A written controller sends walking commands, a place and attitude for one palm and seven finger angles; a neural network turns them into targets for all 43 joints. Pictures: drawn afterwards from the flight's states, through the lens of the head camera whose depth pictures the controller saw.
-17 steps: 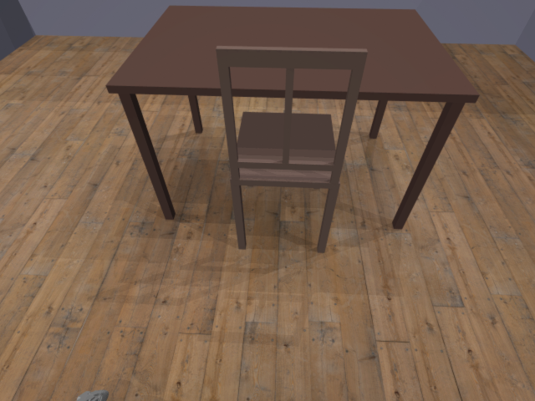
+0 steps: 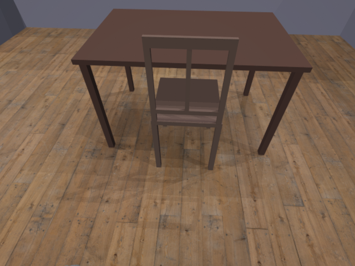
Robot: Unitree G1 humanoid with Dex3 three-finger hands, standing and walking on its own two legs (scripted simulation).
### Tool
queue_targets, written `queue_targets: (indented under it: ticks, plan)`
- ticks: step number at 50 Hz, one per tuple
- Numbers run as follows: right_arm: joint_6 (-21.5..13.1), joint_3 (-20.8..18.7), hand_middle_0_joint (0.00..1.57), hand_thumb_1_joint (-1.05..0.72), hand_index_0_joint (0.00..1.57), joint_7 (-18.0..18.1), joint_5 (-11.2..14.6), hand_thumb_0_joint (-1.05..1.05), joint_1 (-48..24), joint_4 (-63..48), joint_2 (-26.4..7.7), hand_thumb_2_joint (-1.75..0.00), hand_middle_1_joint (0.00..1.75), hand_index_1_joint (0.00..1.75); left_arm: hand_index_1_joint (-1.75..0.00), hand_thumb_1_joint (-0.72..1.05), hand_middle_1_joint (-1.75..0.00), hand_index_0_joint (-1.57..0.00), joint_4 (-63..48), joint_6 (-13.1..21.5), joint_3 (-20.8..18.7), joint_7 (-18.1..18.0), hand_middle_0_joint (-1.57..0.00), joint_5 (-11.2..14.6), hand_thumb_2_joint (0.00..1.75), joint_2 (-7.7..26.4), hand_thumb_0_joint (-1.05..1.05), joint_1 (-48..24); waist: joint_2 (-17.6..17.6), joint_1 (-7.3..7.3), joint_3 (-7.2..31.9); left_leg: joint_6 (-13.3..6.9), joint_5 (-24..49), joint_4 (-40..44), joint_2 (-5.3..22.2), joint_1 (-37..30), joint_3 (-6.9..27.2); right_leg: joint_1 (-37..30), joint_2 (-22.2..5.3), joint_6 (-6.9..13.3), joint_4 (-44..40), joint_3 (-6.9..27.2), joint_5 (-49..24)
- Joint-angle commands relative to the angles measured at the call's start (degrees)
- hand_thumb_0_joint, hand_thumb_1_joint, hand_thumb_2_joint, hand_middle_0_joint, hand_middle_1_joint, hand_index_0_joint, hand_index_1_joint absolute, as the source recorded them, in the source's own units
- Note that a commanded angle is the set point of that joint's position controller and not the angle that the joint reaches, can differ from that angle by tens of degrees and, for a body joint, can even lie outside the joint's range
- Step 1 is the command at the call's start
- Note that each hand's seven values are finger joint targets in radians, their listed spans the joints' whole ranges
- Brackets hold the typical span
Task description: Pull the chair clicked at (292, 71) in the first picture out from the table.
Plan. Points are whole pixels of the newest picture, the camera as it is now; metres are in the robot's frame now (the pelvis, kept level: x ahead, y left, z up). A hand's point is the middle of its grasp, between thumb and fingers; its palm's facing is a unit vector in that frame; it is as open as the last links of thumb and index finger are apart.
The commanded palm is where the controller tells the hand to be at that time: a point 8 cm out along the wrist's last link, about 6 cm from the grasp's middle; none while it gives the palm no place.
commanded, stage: stand and wait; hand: left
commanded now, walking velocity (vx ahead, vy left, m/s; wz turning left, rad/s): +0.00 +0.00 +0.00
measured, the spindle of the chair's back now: (188, 82) +0.89 +0.01 -0.08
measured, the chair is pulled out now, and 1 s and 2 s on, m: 0.00 0.00 0.00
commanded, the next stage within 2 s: look at it before walking up in 0.48 s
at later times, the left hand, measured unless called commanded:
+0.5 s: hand out of the picture +0.06 +0.24 -0.15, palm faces -0.02 -0.94 -0.33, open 7.4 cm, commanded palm none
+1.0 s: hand out of the picture +0.07 +0.24 -0.15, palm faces -0.02 -0.94 -0.33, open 7.4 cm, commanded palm none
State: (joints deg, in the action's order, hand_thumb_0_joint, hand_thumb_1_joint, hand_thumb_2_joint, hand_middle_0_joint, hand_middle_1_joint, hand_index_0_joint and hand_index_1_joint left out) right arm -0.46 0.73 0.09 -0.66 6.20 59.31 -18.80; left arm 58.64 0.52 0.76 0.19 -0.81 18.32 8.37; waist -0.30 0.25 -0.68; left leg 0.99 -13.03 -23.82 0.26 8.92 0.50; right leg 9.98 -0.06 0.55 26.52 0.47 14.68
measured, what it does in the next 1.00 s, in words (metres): stands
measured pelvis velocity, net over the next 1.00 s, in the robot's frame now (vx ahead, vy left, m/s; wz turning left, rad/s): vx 0.00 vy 0.00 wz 0.00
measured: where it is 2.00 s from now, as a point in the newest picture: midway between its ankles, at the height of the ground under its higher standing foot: outside the picture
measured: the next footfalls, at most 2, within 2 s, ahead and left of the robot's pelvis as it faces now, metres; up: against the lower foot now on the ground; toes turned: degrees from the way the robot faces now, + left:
right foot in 1.84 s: +0.25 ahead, -0.12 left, +0.00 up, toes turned -9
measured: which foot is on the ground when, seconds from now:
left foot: down 0.00-1.00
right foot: down 0.00-1.00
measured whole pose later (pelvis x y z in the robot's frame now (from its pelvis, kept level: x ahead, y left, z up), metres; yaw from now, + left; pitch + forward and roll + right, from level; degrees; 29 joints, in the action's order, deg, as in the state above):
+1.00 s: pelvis +0.00 +0.00 +0.00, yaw +0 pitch -1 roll +0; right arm -0.9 0.6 0.3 -0.4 7.3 63.9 -18.7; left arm 62.6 0.9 -0.1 0.1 -0.8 19.0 8.4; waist 0.3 0.2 -1.2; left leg 1.2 -10.9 -20.4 0.8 8.0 0.5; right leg 8.7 0.5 0.6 22.1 0.5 11.9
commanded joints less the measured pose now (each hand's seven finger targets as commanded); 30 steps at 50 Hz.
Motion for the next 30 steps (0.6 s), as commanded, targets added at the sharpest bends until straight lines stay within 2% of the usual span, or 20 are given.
queue_targets:
  ticks: [1,14,16,30]
  plan:
    - [-1.3,-2.7,0.2,-0.9,0.2,0.6,-0.2,0.0,-2.6,-2.9,-11.1,-0.9,0.3,0.3,-0.3,0.9,-0.3,-0.2,-3.0,1.3,-2.9,-0.9,-0.2,0.1,0.9,13.0,0.0,-2.7,0.8,-0.39,2.6,-2.4,7.6,3.4,5.3,-0.5,4.3,0.2,-6.7,1.6,-6.4,6.7,-8.8]
    - [-1.2,-2.4,0.2,-0.9,0.2,0.6,0.0,0.0,-0.7,0.4,-11.0,-0.9,0.3,0.3,-0.3,0.9,-0.3,-0.2,-0.2,1.3,-2.9,-0.8,-0.2,0.3,0.9,12.9,0.0,-1.7,0.2,-0.25,1.8,-1.9,4.8,4.5,5.5,0.1,4.7,0.4,-6.8,1.7,-9.0,7.3,-3.4]
    - [-1.1,-2.4,0.2,-0.9,0.2,0.6,-0.1,0.0,-0.5,0.7,-11.0,-0.9,0.3,0.3,-0.3,0.9,-0.3,-0.2,0.0,1.4,-3.0,-0.8,-0.2,0.3,0.9,12.9,0.0,-1.8,1.3,-0.3,1.3,-1.8,4.8,4.6,5.5,0.3,4.6,0.7,-6.8,1.7,-9.4,7.5,-3.0]
    - [-1.4,-2.5,0.2,-0.9,0.2,0.7,0.0,0.0,-0.2,1.4,-11.0,-0.9,0.3,0.3,-0.3,0.9,-0.3,-0.2,0.5,1.4,-2.9,-0.9,-0.2,0.2,0.9,12.6,0.0,-1.9,0.5,-0.2,1.9,-1.9,6.7,5.4,6.1,-0.2,4.9,0.0,-6.5,1.4,-8.8,6.8,-6.0]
